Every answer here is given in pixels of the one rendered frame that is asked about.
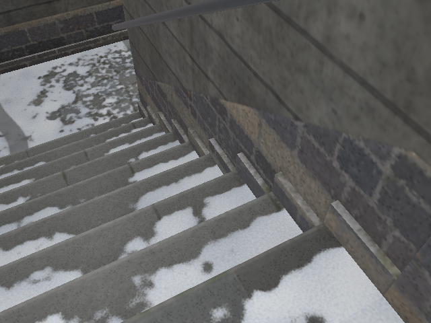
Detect stairs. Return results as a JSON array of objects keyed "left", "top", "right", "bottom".
[{"left": 0, "top": 112, "right": 303, "bottom": 323}]

